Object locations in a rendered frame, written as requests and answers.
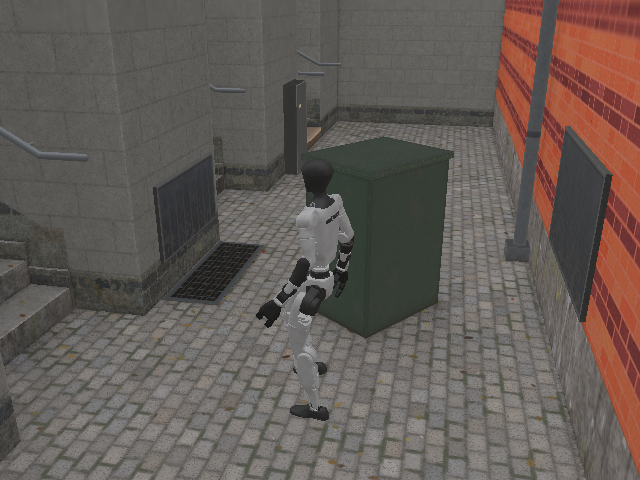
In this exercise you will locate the left robot upper arm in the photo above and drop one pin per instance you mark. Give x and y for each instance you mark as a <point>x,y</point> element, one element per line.
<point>306,223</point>

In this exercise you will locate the left robot hand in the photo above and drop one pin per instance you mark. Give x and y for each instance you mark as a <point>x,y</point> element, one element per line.
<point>271,311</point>

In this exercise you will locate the right robot upper arm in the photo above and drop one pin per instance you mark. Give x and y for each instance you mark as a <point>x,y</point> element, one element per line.
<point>346,233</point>

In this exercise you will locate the humanoid robot head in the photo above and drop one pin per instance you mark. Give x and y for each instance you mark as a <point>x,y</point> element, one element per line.
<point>317,174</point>

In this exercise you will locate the right robot hand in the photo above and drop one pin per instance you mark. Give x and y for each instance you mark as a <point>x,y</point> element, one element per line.
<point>342,277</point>

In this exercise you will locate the robot left forearm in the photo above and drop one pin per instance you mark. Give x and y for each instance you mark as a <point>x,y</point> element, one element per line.
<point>299,275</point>

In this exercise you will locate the humanoid robot torso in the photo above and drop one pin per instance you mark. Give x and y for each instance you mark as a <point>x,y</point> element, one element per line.
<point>326,241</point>

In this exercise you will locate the robot right forearm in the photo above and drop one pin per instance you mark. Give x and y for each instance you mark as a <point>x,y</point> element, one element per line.
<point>345,255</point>

